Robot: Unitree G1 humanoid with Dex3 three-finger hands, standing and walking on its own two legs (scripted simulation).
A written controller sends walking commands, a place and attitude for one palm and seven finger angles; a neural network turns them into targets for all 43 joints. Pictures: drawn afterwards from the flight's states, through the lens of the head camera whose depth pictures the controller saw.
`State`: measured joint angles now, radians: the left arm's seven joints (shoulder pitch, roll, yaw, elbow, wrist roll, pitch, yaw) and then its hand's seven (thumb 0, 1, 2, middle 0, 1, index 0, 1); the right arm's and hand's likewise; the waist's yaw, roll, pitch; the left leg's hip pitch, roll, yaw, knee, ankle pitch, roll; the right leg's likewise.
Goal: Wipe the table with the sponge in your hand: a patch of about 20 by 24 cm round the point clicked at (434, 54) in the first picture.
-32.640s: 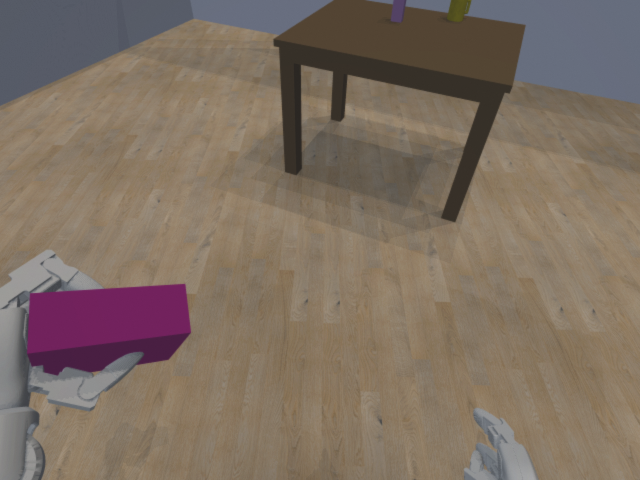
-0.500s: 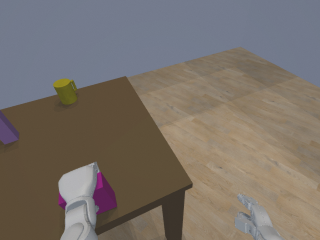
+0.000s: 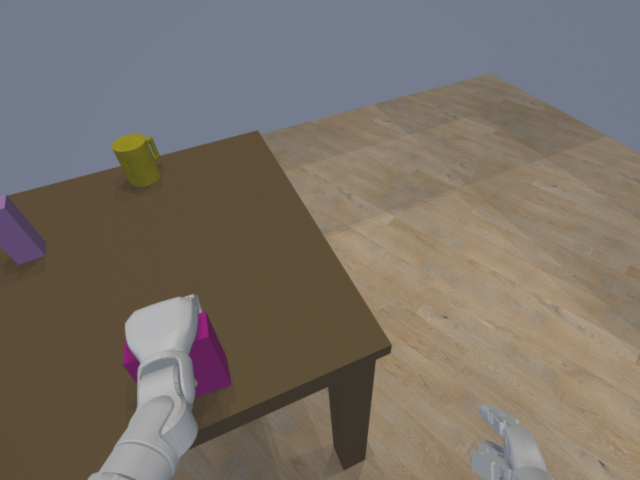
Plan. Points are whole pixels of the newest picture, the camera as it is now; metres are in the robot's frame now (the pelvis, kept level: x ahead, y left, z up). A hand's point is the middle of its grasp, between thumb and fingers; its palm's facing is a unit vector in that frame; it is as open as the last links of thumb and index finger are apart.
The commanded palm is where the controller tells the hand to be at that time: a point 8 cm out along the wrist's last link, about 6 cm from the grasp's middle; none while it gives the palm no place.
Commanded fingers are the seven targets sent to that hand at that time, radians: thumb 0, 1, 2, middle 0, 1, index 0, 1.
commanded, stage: wipe forward along the middle lane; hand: left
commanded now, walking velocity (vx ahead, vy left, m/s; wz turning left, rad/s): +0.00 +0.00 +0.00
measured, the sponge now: (185, 369) +0.27 +0.25 -0.05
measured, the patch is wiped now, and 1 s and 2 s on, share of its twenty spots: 1.00 1.00 1.00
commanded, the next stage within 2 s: slide back across to the first lane in 1.28 s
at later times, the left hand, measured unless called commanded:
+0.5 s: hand (176, 319) +0.32 +0.27 -0.01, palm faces -0.11 +0.01 -0.99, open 9.4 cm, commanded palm +0.31 +0.28 +0.02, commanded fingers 0.00 0.10 1.30 -1.20 -1.60 -1.20 -1.60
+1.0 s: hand (168, 290) +0.37 +0.30 +0.00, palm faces -0.14 +0.04 -0.99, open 9.4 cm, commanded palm +0.36 +0.31 +0.02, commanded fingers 0.00 0.10 1.30 -1.20 -1.60 -1.20 -1.60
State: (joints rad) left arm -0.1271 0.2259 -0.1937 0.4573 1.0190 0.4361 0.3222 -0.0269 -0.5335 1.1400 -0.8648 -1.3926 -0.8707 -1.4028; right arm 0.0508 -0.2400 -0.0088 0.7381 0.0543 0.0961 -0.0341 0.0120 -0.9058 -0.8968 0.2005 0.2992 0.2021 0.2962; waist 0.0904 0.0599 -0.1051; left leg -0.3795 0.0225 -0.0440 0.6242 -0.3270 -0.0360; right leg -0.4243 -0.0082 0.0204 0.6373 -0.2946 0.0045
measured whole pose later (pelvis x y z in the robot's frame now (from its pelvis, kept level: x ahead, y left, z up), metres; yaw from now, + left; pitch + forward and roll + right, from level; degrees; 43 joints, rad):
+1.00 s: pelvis -0.03 -0.04 -0.03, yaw +0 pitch +16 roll +0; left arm -0.69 0.55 0.04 1.15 1.01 0.15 0.34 0.01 -0.60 1.17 -0.89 -1.36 -0.91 -1.39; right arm 0.22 -0.29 -0.02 0.77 0.06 0.03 -0.03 0.01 -0.91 -0.90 0.20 0.30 0.20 0.30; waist -0.04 0.07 -0.13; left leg -0.77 0.06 -0.11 0.83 -0.36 0.01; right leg -0.80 0.05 -0.03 0.80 -0.29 -0.05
